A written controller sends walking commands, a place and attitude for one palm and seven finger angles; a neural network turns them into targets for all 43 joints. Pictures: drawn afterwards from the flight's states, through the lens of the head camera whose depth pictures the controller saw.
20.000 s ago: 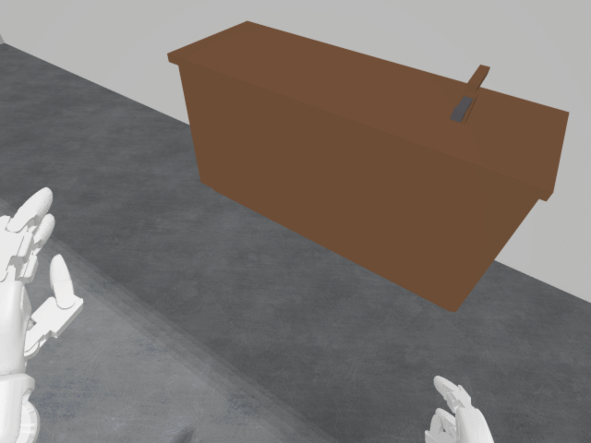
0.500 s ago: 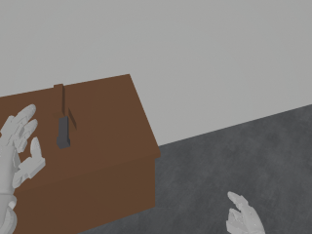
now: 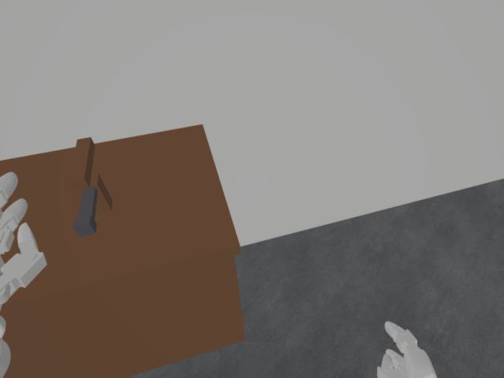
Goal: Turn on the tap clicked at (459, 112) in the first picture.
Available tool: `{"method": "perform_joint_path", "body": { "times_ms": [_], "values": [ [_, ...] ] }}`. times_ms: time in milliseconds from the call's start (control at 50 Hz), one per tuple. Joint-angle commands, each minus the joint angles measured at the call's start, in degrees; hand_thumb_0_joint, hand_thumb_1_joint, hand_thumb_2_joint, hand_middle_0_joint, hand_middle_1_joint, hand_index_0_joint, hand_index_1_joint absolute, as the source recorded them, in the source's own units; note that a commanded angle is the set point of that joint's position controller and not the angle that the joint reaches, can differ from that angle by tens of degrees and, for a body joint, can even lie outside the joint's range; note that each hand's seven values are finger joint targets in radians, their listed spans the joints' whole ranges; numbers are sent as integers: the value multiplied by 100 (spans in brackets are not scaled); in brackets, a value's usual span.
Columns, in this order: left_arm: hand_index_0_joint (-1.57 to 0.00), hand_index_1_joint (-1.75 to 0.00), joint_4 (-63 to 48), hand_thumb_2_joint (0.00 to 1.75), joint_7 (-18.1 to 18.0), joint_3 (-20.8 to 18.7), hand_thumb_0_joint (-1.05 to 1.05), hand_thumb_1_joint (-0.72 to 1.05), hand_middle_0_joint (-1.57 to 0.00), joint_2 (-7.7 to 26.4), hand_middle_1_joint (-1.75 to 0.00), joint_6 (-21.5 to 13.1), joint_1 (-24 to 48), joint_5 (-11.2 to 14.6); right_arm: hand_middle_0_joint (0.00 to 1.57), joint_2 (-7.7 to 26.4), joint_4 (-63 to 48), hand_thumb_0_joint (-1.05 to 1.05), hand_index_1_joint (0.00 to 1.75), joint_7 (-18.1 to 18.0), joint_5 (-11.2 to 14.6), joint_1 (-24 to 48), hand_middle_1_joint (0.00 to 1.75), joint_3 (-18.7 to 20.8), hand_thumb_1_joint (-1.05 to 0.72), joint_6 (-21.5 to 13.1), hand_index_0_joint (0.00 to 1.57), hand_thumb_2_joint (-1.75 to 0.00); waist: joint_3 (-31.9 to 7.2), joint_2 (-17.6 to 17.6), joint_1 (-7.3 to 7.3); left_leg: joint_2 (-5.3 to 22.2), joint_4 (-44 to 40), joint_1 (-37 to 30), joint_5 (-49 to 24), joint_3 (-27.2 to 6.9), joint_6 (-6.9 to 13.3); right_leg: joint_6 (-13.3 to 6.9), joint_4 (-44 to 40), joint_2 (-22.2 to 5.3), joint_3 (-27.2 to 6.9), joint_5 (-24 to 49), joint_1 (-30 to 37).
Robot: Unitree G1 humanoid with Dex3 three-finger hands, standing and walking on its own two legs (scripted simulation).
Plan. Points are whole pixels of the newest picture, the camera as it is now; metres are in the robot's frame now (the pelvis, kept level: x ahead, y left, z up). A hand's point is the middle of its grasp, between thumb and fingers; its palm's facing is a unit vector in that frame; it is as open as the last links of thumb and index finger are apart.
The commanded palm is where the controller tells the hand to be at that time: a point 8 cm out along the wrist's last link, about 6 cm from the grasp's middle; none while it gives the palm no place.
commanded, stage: turn the palm inward beside the body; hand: left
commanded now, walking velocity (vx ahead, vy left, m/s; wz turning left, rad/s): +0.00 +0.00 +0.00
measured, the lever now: (85, 225) +0.36 +0.35 +0.04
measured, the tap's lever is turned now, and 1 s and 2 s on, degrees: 0 0 0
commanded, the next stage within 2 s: reach beside the lever's end, fingers flat in 1.40 s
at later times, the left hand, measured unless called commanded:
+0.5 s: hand (46, 285) +0.19 +0.27 +0.14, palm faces +0.47 -0.86 -0.20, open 7.4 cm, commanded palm +0.13 +0.31 +0.16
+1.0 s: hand (46, 305) +0.17 +0.26 +0.14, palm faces +0.50 -0.85 -0.13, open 7.4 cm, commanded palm +0.11 +0.30 +0.15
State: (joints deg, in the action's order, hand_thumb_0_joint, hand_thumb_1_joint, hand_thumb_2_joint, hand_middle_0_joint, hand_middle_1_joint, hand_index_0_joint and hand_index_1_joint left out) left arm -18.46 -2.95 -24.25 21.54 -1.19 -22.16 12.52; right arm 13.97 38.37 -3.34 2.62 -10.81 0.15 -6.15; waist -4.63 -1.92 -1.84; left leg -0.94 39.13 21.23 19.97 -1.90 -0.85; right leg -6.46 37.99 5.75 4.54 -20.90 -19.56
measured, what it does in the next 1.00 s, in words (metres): stands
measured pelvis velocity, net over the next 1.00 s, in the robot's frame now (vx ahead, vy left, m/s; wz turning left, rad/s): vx -0.01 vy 0.03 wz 0.03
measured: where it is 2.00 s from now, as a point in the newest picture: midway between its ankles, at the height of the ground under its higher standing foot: outside the picture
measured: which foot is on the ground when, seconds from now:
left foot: down 0.00-1.00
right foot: down 0.00-1.00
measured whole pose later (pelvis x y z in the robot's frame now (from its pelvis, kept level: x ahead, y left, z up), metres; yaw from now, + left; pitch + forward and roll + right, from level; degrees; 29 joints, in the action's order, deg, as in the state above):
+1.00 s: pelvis -0.01 +0.03 +0.00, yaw +2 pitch -1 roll +0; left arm -27.9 -12.8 -10.7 12.0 4.8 -30.4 11.4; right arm 13.2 37.2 -4.4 1.6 -10.9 -2.4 -9.9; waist -3.8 -2.6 -3.6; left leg -3.2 37.1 18.4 17.9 -2.6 1.4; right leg -5.2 35.9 3.5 5.4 -19.4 -16.2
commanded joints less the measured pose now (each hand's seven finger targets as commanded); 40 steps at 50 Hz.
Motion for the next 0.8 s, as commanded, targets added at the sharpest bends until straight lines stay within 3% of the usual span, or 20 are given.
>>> {"method": "perform_joint_path", "body": {
  "times_ms": [0, 80, 140, 160, 180, 240, 280, 300, 380, 440, 480, 520, 560, 580, 600, 620, 680, 700, 740, 780],
  "values": [
    [-20, -30, -1366, 90, -137, -450, 0, 90, -20, 896, -30, -405, 327, 9, 20, 645, -937, 0, 30, -89, 3, 670, 30, 207, -90, -520, 20, -90, -429, 343, -45, 104, -138, 217, -1095, -55, 243, 983, -915, -1105, -1292, 2240, 525],
    [-20, -30, -1728, 90, -320, -281, 0, 90, -20, 915, -30, -598, 308, -161, 20, 657, -915, 0, 30, -127, -41, 557, 30, 208, -90, -693, 20, -90, -515, -36, -55, 47, -214, -63, -1222, -32, 321, 846, -836, -902, -943, 1871, 247],
    [-20, -30, -1703, 90, -468, -148, 0, 90, -20, 754, -30, -666, 178, -205, 20, 660, -928, 0, 30, -138, -77, 571, 30, 181, -90, -780, 20, -90, -584, 26, -75, -1, -279, -90, -1201, -66, 348, 770, -787, -802, -774, 1608, 190],
    [-20, -30, -1661, 90, -500, -136, 0, 90, -20, 720, -30, -645, 129, -197, 20, 661, -937, 0, 30, -144, -79, 576, 30, 172, -90, -788, 20, -90, -549, 113, -80, 0, -288, -67, -1181, -70, 347, 768, -803, -799, -761, 1574, 185],
    [-20, -30, -1709, 90, -526, -199, 0, 90, -20, 799, -30, -611, 124, -215, 20, 655, -917, 0, 30, -147, -65, 581, 30, 166, -90, -790, 20, -90, -543, -55, -128, -2, -304, -84, -1198, -53, 339, 745, -820, -790, -771, 1551, 214],
    [-20, -30, -1771, 90, -587, 77, 0, 90, -20, 516, -30, -493, 37, -217, 20, 638, -980, 0, 30, -142, -73, 625, 30, 123, -90, -813, 20, -90, -589, -163, -140, -16, -394, -208, -1245, -64, 344, 655, -783, -696, -569, 1352, 185],
    [-20, -30, -1661, 90, -632, 20, 0, 90, -20, 558, -30, -359, -164, -216, 20, 651, -977, 0, 30, -158, -70, 646, 30, 107, -90, -809, 20, -90, -419, -34, -175, 1, -432, -182, -1219, -76, 345, 652, -843, -670, -550, 1307, 137],
    [-20, -30, -1776, 90, -621, 259, 0, 90, -20, 320, -30, -327, -13, -197, 20, 631, -1025, 0, 30, -152, -65, 676, 30, 81, -90, -803, 20, -90, -458, 30, -120, -3, -470, -236, -1223, -100, 346, 635, -806, -651, -480, 1251, 138],
    [-20, -30, -1794, 90, -675, 241, 0, 90, -20, 354, -30, -140, -205, -219, 20, 632, -1046, 0, 30, -165, -80, 690, 30, 59, -90, -774, 20, -90, -338, 43, -182, 21, -535, -289, -1257, -118, 331, 615, -850, -607, -428, 1232, 114],
    [-20, -30, -1866, 90, -720, 415, 0, 90, -20, 162, -30, -80, -162, -198, 20, 611, -1091, 0, 30, -165, -90, 730, 30, 33, -90, -764, 20, -90, -341, 230, -150, 20, -569, -303, -1198, -156, 331, 614, -854, -590, -388, 1115, 132],
    [-20, -30, -2031, 90, -772, 389, 0, 90, -20, 258, -30, -52, -94, -262, 20, 605, -1077, 0, 30, -167, -88, 725, 30, 31, -90, -749, 20, -90, -309, 3, -169, 31, -613, -354, -1166, -167, 311, 585, -890, -583, -385, 998, 115],
    [-20, -30, -2109, 90, -811, 574, 0, 90, -20, 92, -30, -63, -103, -277, 20, 573, -1115, 0, 30, -154, -103, 791, 30, 1, -90, -768, 20, -90, -310, -153, -161, 27, -632, -415, -1130, -195, 301, 564, -877, -585, -375, 920, 87],
    [-20, -30, -2088, 90, -827, 667, 0, 90, -20, 15, -30, -43, -187, -287, 20, 584, -1105, 0, 30, -152, -111, 780, 30, -3, -90, -754, 20, -90, -289, -53, -137, 30, -627, -412, -1134, -216, 299, 560, -875, -577, -358, 919, 76],
    [-20, -30, -2085, 90, -851, 546, 0, 90, -20, 143, -30, -9, -243, -296, 20, 589, -1085, 0, 30, -163, -115, 762, 30, -3, -90, -740, 20, -90, -252, -33, -175, 24, -650, -384, -1071, -211, 305, 563, -926, -565, -376, 853, 98],
    [-20, -30, -2111, 90, -839, 740, 0, 90, -20, -90, -30, 7, -197, -252, 20, 558, -1129, 0, 30, -163, -106, 832, 30, -26, -90, -739, 20, -90, -211, 23, -139, 20, -672, -379, -1019, -227, 300, 563, -925, -579, -356, 803, 103],
    [-20, -30, -2093, 90, -848, 704, 0, 90, -20, -36, -30, 20, -219, -253, 20, 572, -1110, 0, 30, -166, -103, 823, 30, -22, -90, -741, 20, -90, -202, 62, -136, 31, -674, -377, -991, -239, 299, 563, -937, -569, -356, 765, 95],
    [-20, -30, -2192, 90, -902, 661, 0, 90, -20, 31, -30, 65, -291, -287, 20, 562, -1092, 0, 30, -169, -103, 818, 30, -22, -90, -732, 20, -90, -178, -153, -199, 28, -734, -411, -938, -252, 278, 532, -969, -560, -356, 663, 125],
    [-20, -30, -2283, 90, -900, 863, 0, 90, -20, -173, -30, 55, -285, -274, 20, 538, -1144, 0, 30, -162, -108, 873, 30, -36, -90, -740, 20, -90, -217, -196, -168, 13, -721, -448, -989, -251, 280, 526, -938, -576, -350, 722, 151],
    [-20, -30, -2271, 90, -945, 857, 0, 90, -20, -185, -30, 35, -426, -286, 20, 551, -1132, 0, 30, -152, -128, 843, 30, -23, -90, -753, 20, -90, -261, -55, -175, 22, -716, -470, -1091, -262, 269, 523, -901, -557, -317, 835, 186],
    [-20, -30, -2293, 90, -987, 764, 0, 90, -20, -93, -30, 59, -533, -281, 20, 564, -1104, 0, 30, -148, -123, 809, 30, -14, -90, -741, 20, -90, -226, -176, -216, 31, -731, -460, -1083, -263, 248, 514, -924, -549, -320, 820, 181]
  ]
}}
